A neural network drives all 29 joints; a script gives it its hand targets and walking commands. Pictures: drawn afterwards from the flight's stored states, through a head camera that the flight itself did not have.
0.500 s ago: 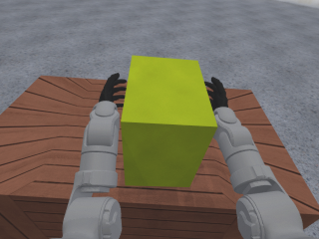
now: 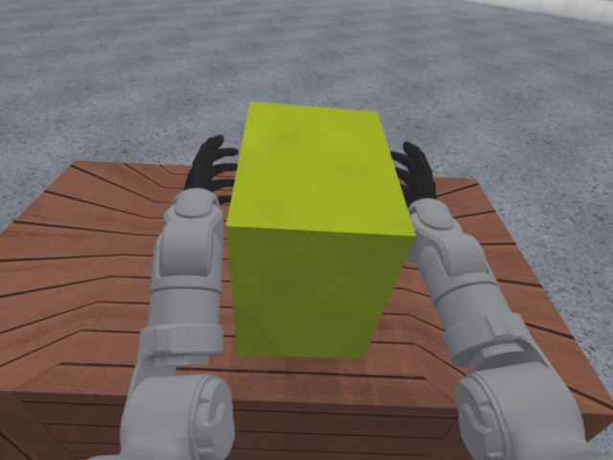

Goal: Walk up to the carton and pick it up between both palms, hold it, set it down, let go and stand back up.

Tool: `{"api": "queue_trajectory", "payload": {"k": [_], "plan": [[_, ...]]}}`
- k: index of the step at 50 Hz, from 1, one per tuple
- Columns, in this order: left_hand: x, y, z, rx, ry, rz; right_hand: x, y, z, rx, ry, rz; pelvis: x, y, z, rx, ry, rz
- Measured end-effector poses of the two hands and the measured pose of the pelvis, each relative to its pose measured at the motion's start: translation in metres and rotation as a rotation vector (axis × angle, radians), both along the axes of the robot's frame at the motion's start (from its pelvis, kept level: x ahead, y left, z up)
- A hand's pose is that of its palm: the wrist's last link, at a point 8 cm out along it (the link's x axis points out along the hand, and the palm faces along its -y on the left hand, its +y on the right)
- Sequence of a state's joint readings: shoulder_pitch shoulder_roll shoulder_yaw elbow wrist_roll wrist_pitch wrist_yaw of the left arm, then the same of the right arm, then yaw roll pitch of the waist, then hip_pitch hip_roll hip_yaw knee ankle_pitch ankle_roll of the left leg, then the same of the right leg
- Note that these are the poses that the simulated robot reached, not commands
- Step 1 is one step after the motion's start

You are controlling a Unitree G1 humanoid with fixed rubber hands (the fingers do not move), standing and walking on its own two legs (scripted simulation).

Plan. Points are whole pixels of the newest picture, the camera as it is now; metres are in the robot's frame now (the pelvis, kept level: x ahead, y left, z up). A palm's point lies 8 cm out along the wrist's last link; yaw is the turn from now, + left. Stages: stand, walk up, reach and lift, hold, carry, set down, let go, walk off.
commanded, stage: reach and lift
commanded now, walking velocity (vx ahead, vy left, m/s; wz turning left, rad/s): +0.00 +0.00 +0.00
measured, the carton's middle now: (307, 232) +0.39 +0.01 +0.14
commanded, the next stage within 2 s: hold in 0.44 s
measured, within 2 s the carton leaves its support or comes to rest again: neither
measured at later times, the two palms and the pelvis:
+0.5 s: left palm (202, 188) +0.37 +0.14 +0.23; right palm (426, 193) +0.37 -0.14 +0.22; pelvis +0.00 +0.00 +0.00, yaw +0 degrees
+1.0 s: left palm (193, 183) +0.37 +0.14 +0.23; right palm (422, 182) +0.37 -0.13 +0.24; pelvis +0.00 +0.00 +0.00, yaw +0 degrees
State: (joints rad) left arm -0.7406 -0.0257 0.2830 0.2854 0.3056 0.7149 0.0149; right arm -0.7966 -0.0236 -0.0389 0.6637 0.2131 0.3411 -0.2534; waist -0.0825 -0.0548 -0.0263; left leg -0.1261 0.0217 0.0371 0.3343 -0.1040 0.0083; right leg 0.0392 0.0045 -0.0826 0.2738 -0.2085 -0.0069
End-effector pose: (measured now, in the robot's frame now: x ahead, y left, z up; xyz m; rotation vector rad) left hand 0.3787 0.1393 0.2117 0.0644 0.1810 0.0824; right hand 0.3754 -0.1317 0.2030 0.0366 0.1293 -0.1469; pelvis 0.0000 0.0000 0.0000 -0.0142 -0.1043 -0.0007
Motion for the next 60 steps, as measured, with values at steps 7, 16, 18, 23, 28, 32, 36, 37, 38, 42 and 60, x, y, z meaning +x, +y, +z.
{"api": "queue_trajectory", "payload": {"k": [7, 16, 18, 23, 28, 32, 36, 37, 38, 42, 60], "plan": [[0.0, 0.001, -0.001, -0.005, 0.008, -0.007, -0.001, 0.001, 0.001, 0.004, 0.007, -0.007, -0.001, 0.002, 0.0, -0.002, 0.0, 0.002], [-0.004, 0.0, 0.01, 0.0, -0.013, -0.004, -0.004, 0.0, 0.013, 0.013, -0.015, -0.008, -0.002, 0.001, 0.0, -0.005, 0.012, 0.002], [-0.005, -0.002, 0.011, 0.0, -0.011, -0.005, -0.006, -0.002, 0.014, 0.018, -0.013, -0.01, -0.003, 0.001, 0.0, -0.005, 0.008, 0.0], [-0.007, -0.004, 0.014, -0.009, -0.001, -0.003, -0.008, -0.004, 0.017, 0.032, -0.004, -0.011, -0.005, 0.001, -0.001, -0.004, 0.009, -0.006], [-0.006, -0.002, 0.021, -0.021, -0.001, 0.008, -0.005, -0.002, 0.024, 0.023, -0.004, -0.002, -0.004, 0.0, -0.001, -0.001, 0.013, -0.009], [-0.007, 0.001, 0.027, -0.019, -0.019, 0.015, -0.004, 0.001, 0.032, 0.014, -0.021, 0.008, -0.001, -0.001, -0.001, -0.002, 0.015, -0.008], [-0.008, 0.004, 0.03, -0.034, -0.023, 0.009, -0.004, 0.004, 0.037, 0.003, -0.022, 0.011, 0.001, -0.001, -0.001, -0.001, 0.001, -0.005], [-0.009, 0.004, 0.029, -0.036, -0.023, 0.009, -0.004, 0.004, 0.037, 0.001, -0.021, 0.012, 0.001, -0.001, -0.001, -0.001, -0.001, -0.004], [-0.009, 0.005, 0.029, -0.038, -0.021, 0.008, -0.004, 0.005, 0.038, -0.002, -0.019, 0.011, 0.001, -0.001, -0.001, -0.002, -0.002, -0.003], [-0.009, 0.005, 0.022, -0.035, 0.0, 0.001, -0.005, 0.005, 0.035, 0.002, 0.002, 0.011, 0.001, 0.001, -0.001, -0.003, -0.002, -0.001], [-0.007, 0.006, 0.036, -0.03, -0.013, 0.008, -0.002, 0.006, 0.048, 0.026, -0.012, 0.011, 0.001, 0.003, -0.001, -0.006, 0.029, -0.008]]}}
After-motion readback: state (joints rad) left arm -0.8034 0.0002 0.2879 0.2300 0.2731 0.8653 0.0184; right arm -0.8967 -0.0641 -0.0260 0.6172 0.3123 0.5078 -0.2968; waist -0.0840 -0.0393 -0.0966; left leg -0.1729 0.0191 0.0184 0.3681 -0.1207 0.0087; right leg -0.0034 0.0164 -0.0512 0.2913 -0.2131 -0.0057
